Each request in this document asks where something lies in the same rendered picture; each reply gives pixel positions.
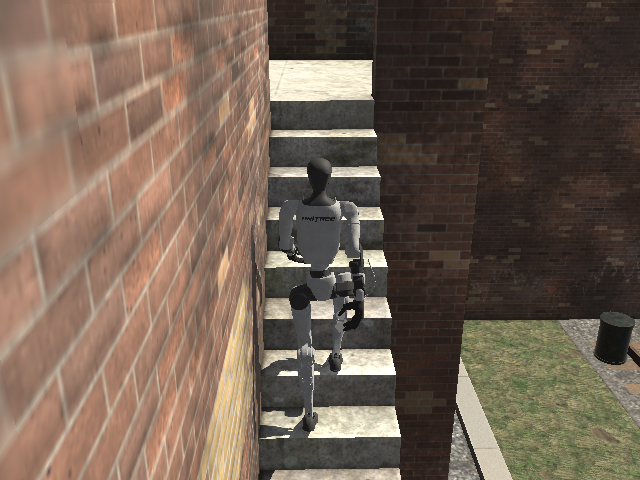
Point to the stairs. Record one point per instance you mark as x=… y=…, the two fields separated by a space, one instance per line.
x=357 y=436

